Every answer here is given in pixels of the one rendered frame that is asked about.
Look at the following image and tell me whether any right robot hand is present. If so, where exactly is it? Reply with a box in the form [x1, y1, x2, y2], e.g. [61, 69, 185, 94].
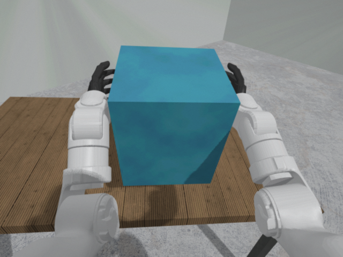
[225, 63, 247, 94]

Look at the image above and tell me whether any table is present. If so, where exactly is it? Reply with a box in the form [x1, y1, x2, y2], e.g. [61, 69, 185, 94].
[0, 97, 324, 257]

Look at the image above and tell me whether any carton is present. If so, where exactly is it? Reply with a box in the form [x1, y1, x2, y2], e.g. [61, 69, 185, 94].
[107, 46, 241, 186]

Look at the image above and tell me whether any right robot forearm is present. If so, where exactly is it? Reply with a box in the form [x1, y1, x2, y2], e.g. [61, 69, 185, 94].
[232, 93, 323, 222]

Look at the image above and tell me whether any left robot hand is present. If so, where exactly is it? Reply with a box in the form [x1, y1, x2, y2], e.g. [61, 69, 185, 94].
[88, 61, 115, 99]

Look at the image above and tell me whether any left robot forearm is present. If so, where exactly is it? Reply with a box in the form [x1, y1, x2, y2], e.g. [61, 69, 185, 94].
[55, 90, 111, 235]

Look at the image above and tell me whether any left robot upper arm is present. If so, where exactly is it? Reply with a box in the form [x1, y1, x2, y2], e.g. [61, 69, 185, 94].
[12, 193, 120, 257]

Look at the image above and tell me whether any right robot upper arm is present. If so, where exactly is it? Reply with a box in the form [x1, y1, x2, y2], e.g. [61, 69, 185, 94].
[254, 183, 343, 257]

